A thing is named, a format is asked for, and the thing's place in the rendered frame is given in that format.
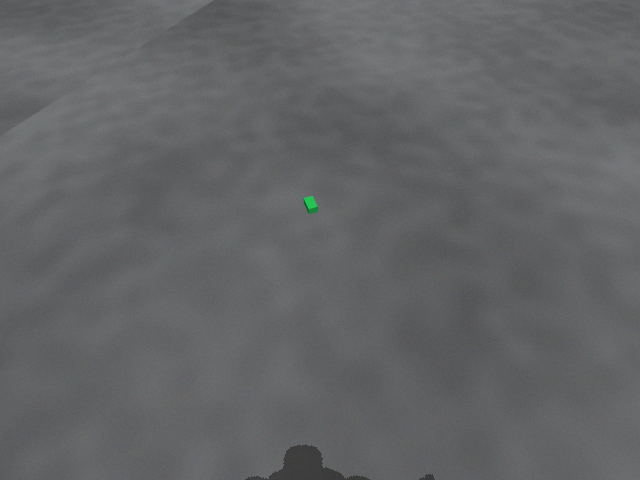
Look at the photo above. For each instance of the small box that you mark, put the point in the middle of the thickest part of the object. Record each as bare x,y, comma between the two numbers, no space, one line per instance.
310,204

